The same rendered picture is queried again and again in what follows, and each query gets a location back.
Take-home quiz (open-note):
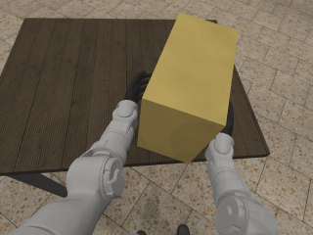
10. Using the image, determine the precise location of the right robot foot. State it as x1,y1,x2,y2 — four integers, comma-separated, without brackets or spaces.
176,224,190,235

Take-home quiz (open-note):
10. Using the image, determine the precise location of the robot left upper arm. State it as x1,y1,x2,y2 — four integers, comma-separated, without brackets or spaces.
9,156,125,235

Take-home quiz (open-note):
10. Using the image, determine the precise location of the robot left hand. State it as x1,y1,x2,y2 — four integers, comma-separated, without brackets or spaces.
123,70,153,104

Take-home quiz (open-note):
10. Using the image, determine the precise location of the robot right hand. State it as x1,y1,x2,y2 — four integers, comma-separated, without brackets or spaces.
220,101,234,136

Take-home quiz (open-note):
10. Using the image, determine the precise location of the table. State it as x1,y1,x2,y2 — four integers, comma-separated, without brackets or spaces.
0,18,271,198

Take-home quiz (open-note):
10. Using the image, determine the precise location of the right robot forearm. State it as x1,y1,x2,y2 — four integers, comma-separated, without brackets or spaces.
204,132,265,209

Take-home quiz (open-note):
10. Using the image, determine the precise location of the robot right upper arm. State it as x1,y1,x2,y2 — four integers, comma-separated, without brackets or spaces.
214,195,279,235

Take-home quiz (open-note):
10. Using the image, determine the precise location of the left robot forearm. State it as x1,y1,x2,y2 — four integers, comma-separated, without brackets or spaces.
66,100,138,187

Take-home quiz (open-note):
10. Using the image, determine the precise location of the carton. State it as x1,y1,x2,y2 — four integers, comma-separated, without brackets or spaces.
137,12,239,164

